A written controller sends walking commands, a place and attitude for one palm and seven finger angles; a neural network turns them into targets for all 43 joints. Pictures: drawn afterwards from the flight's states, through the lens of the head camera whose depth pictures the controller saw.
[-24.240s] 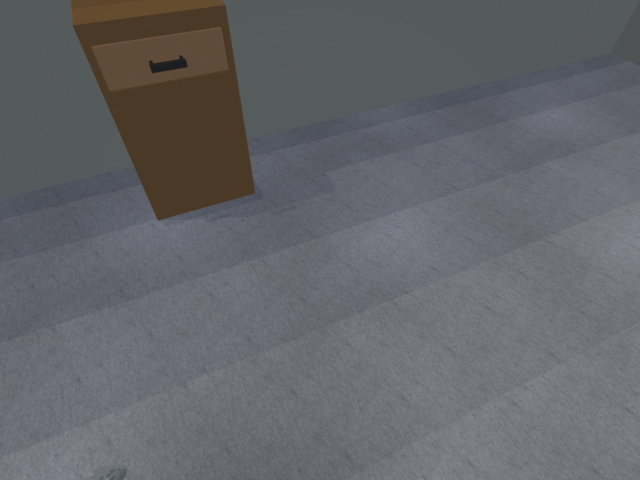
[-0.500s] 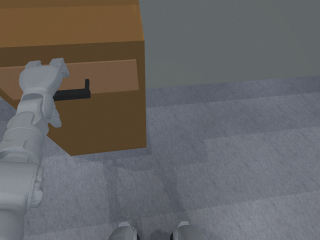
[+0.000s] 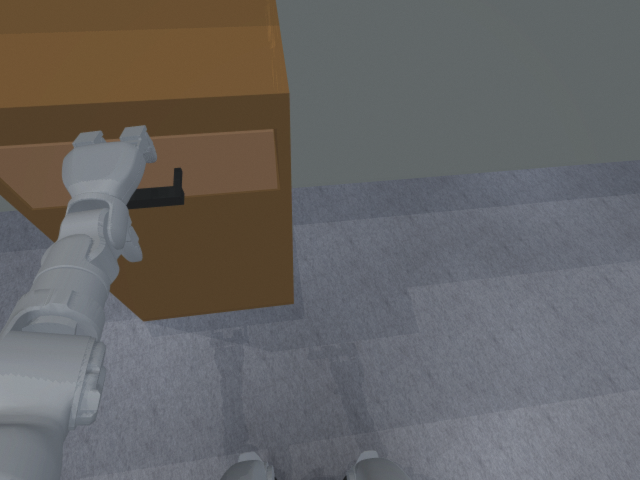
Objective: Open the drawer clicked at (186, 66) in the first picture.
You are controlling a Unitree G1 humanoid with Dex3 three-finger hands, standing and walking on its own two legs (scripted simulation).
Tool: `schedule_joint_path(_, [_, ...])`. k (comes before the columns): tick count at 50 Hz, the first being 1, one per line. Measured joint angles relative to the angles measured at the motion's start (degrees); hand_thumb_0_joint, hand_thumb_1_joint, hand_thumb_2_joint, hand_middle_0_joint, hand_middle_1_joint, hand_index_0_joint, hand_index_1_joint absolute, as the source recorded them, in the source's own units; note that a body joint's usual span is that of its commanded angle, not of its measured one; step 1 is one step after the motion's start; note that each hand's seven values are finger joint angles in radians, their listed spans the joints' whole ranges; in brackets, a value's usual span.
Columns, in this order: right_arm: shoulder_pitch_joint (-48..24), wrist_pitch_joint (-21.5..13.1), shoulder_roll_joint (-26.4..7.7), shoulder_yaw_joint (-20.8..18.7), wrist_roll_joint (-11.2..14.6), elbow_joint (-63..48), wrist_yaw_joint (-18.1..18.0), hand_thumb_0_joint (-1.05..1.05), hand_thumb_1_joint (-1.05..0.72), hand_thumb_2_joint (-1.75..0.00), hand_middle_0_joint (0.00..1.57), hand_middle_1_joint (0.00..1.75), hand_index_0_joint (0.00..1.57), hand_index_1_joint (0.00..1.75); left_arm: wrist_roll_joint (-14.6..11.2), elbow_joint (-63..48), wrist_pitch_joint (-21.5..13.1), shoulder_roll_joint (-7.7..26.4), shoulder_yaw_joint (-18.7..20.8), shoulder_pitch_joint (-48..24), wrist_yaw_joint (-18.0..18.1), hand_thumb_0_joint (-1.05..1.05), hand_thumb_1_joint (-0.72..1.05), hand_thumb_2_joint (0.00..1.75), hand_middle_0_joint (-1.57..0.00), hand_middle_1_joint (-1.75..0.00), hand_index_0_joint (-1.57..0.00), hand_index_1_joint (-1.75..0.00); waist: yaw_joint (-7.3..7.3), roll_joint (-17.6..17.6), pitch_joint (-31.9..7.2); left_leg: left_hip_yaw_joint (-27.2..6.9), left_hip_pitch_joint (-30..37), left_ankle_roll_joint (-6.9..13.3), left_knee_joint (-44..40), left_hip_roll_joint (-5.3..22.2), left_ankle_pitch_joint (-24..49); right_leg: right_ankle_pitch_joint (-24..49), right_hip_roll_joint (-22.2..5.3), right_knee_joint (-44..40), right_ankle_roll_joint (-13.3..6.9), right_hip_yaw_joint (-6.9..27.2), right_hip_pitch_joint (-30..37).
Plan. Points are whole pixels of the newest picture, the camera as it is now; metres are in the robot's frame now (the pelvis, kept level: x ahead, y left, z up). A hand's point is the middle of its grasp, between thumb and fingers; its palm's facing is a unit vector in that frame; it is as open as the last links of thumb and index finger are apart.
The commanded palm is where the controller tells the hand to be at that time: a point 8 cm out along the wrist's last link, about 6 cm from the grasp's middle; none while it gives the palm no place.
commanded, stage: re-aim the fingers above the handle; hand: left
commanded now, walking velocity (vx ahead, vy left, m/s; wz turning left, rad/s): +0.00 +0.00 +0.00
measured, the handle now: (144, 187) +0.55 +0.24 -0.04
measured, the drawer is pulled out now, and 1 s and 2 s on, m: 0.00 0.00 0.00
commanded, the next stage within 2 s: lower the fingers behind the handle in 0.80 s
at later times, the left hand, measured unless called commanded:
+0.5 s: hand (119, 199) +0.48 +0.24 +0.02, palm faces -0.07 -0.03 -1.00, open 13.9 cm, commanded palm +0.47 +0.23 +0.07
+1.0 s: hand (120, 201) +0.48 +0.24 +0.01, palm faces -0.09 -0.04 -1.00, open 13.9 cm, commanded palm +0.48 +0.23 +0.06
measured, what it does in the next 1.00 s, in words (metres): stands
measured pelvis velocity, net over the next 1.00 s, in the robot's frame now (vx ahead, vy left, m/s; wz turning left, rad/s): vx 0.00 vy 0.00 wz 0.00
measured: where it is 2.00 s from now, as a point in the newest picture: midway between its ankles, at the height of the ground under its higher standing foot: outside the picture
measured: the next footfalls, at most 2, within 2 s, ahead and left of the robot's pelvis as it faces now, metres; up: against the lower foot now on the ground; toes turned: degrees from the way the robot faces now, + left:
none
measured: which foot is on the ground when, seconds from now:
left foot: down 0.00-1.00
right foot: down 0.00-1.00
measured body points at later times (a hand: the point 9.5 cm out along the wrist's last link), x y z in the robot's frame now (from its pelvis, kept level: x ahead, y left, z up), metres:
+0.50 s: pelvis +0.00 +0.00 +0.00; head +0.11 +0.00 +0.44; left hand +0.48 +0.24 +0.07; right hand -0.01 -0.28 -0.12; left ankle -0.01 +0.10 -0.69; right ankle -0.02 -0.13 -0.69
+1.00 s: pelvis +0.00 +0.00 +0.00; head +0.11 +0.01 +0.43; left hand +0.48 +0.24 +0.06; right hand -0.02 -0.28 -0.12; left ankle -0.01 +0.10 -0.69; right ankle -0.02 -0.13 -0.69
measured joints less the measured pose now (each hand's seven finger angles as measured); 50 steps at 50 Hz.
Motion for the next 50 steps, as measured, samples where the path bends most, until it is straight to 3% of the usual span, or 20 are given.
schedule_joint_path(6, [-0.29, 0.00, -0.18, 0.10, 0.31, -0.40, -0.09, 0.01, -0.91, -0.90, 0.20, 0.29, 0.20, 0.30, -0.56, 1.81, 2.11, 1.03, -0.10, -0.98, -0.73, 0.00, -0.49, 0.30, -0.32, -1.20, -0.31, -1.20, 0.11, 0.10, 0.45, 0.29, 0.23, 0.06, -0.27, 0.05, 0.19, 0.19, 0.03, -0.05, 0.05, 0.30, 0.03])
schedule_joint_path(12, [0.79, -0.32, -0.11, -0.42, 0.42, -0.23, -0.49, 0.01, -0.91, -0.90, 0.20, 0.29, 0.20, 0.30, -1.15, 0.11, -0.06, 0.87, -1.23, -0.15, -2.66, 0.00, -0.49, 0.30, -0.32, -1.20, -0.31, -1.20, 0.70, -0.02, 0.39, 0.07, 0.89, -0.02, -0.82, -0.03, 0.40, 0.37, 0.00, -0.74, 0.01, 0.09, 0.83])
schedule_joint_path(16, [0.95, -0.28, -0.23, -0.63, 0.12, 0.13, -0.33, 0.01, -0.91, -0.90, 0.20, 0.29, 0.20, 0.30, -0.60, -1.03, -1.38, 0.34, -0.58, 0.54, -1.67, 0.00, -0.49, 0.30, -0.32, -1.20, -0.31, -1.20, 0.71, -0.15, -0.01, 0.00, 0.51, -0.07, -0.38, -0.03, 0.20, 0.13, -0.01, -0.26, -0.04, 0.03, 0.46])
schedule_joint_path(21, [0.39, -0.07, -0.45, -0.57, 0.04, 0.42, 0.13, 0.01, -0.91, -0.90, 0.20, 0.29, 0.20, 0.30, -0.06, 0.17, 0.24, -0.21, -0.40, 0.05, 0.44, 0.00, -0.49, 0.30, -0.32, -1.20, -0.31, -1.20, 0.52, -0.06, 0.05, 0.04, 0.14, -0.06, 0.12, -0.03, 0.07, -0.05, -0.01, 0.37, -0.06, 0.07, 0.01])
schedule_joint_path(27, [0.15, -0.18, -0.30, -0.44, 0.29, 0.06, -0.04, 0.01, -0.91, -0.90, 0.20, 0.29, 0.20, 0.30, -0.52, 0.65, 1.94, 0.22, -0.46, -0.06, -0.48, 0.00, -0.49, 0.30, -0.32, -1.20, -0.31, -1.20, 0.42, 0.15, 0.41, 0.16, 0.69, -0.09, -0.56, 0.04, 0.48, 0.39, 0.06, -0.24, -0.08, 0.21, 0.47])
schedule_joint_path(35, [0.34, -0.69, -0.23, 0.18, 0.51, -0.18, -0.72, 0.01, -0.91, -0.90, 0.20, 0.29, 0.20, 0.30, -0.59, 1.78, -0.26, 1.58, -0.31, -1.33, -2.15, 0.00, -0.49, 0.30, -0.32, -1.20, -0.31, -1.20, 0.03, -0.18, 0.59, -0.06, 0.32, -0.15, -0.58, 0.01, 0.67, 0.49, 0.06, -0.24, -0.16, 0.00, 0.16])
schedule_joint_path(50, [0.52, -0.55, -0.29, -0.37, 0.09, 0.46, -0.25, 0.01, -0.91, -0.90, 0.20, 0.29, 0.20, 0.30, -0.25, 0.82, 0.25, 0.79, -0.40, -0.40, -0.63, 0.00, -0.49, 0.30, -0.32, -1.20, -0.31, -1.20, 0.30, -0.10, 0.21, -0.01, -0.69, -0.03, 0.39, 0.05, 0.10, 0.09, 0.11, 0.47, -0.01, 0.09, -0.76])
